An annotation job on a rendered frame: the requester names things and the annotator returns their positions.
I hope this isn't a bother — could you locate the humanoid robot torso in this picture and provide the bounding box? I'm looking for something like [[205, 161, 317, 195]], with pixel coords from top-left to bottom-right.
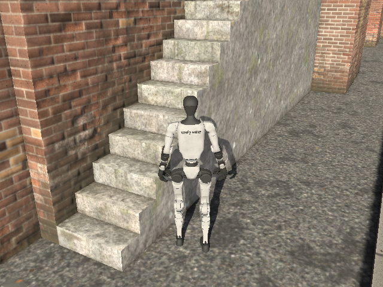
[[177, 119, 205, 179]]

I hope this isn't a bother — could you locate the robot right forearm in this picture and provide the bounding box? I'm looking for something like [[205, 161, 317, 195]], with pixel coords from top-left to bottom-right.
[[214, 144, 226, 169]]

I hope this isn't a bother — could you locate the robot left forearm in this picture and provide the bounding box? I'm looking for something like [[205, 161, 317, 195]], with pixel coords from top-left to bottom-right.
[[159, 146, 169, 170]]

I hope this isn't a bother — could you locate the right robot thigh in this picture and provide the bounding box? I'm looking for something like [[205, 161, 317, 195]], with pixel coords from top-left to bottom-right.
[[199, 168, 212, 215]]

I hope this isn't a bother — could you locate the robot right upper arm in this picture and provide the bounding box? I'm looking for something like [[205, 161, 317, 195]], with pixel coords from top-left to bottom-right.
[[203, 121, 220, 153]]

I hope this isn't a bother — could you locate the left robot hand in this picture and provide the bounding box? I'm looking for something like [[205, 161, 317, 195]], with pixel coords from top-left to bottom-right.
[[158, 169, 171, 182]]

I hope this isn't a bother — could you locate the right robot hand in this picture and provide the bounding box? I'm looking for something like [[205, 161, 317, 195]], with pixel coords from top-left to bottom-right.
[[213, 167, 227, 181]]

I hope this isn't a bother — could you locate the robot left upper arm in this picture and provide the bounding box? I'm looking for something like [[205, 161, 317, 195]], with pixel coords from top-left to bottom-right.
[[163, 121, 178, 154]]

